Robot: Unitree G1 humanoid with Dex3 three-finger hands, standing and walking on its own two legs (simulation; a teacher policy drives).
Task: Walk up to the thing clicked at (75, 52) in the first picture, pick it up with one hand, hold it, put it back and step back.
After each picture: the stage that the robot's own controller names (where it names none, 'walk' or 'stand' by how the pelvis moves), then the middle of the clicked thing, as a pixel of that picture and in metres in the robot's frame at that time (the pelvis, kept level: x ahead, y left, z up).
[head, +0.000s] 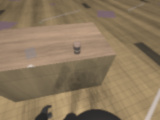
stand; (77, 47) +0.64 +0.15 +0.01
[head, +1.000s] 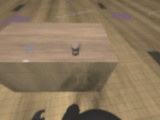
walk; (75, 49) +0.58 +0.19 +0.03
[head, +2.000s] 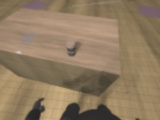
stand; (71, 48) +0.50 +0.19 +0.05
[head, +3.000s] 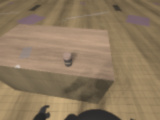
stand; (67, 59) +0.47 +0.21 +0.01
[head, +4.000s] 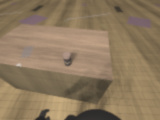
stand; (67, 59) +0.49 +0.21 +0.00
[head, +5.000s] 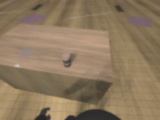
stand; (66, 60) +0.47 +0.21 +0.00
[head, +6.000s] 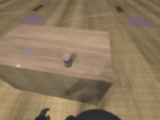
stand; (67, 60) +0.47 +0.21 +0.00
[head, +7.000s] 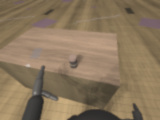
rise first; (73, 61) +0.47 +0.19 +0.01
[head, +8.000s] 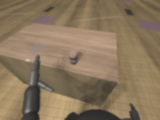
go down; (73, 57) +0.50 +0.19 +0.01
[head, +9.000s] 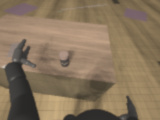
go down; (64, 59) +0.45 +0.18 +0.02
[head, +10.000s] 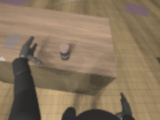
close in; (64, 52) +0.47 +0.18 +0.05
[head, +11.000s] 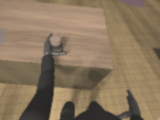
close; (57, 45) +0.50 +0.20 +0.08
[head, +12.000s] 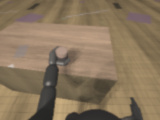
lift; (62, 57) +0.39 +0.18 +0.14
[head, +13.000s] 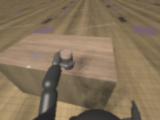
lift; (67, 59) +0.33 +0.16 +0.20
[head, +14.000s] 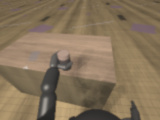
hold; (65, 60) +0.33 +0.17 +0.19
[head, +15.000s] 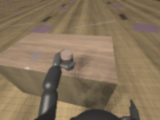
hold; (68, 60) +0.33 +0.15 +0.19
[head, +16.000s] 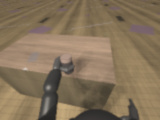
crouch; (67, 64) +0.33 +0.16 +0.16
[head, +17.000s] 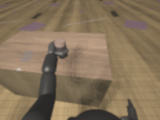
crouch; (61, 48) +0.42 +0.19 +0.20
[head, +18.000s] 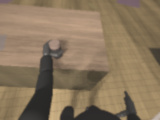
lower; (56, 49) +0.48 +0.20 +0.06
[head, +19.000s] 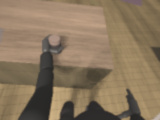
lower; (56, 45) +0.49 +0.20 +0.08
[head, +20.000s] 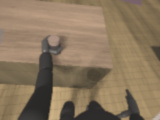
lower; (55, 45) +0.49 +0.20 +0.08
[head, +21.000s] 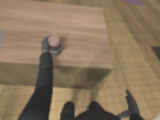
lower; (55, 46) +0.49 +0.20 +0.08
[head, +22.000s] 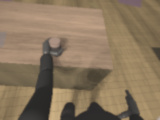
loosen; (56, 47) +0.49 +0.20 +0.08
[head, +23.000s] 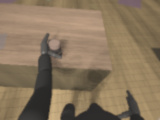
withdraw; (56, 49) +0.48 +0.20 +0.07
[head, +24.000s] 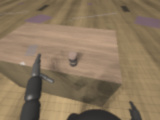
sink last; (72, 59) +0.46 +0.17 +0.04
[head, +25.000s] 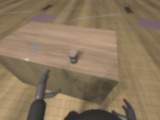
stand; (73, 56) +0.50 +0.19 +0.02
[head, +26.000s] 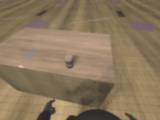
stand; (69, 61) +0.47 +0.19 +0.02
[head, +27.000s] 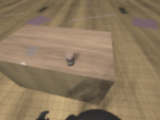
stand; (70, 59) +0.49 +0.20 +0.00
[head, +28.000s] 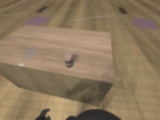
stand; (68, 60) +0.47 +0.20 +0.00
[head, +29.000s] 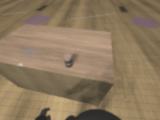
stand; (68, 60) +0.47 +0.20 +0.00
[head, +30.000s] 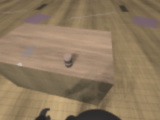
stand; (68, 60) +0.47 +0.20 +0.00
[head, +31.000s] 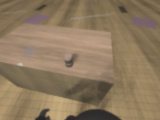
stand; (68, 60) +0.47 +0.20 +0.00
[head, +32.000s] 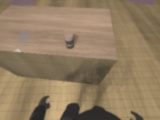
walk; (69, 41) +0.57 +0.20 +0.03
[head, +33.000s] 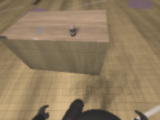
walk; (72, 30) +0.82 +0.28 +0.03
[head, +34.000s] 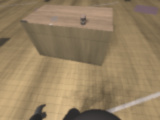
stand; (83, 19) +1.11 +0.19 +0.03
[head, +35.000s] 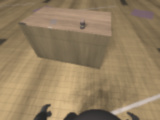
stand; (82, 23) +1.08 +0.18 +0.01
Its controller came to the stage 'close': yes
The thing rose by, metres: 0.21
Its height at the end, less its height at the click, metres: +0.00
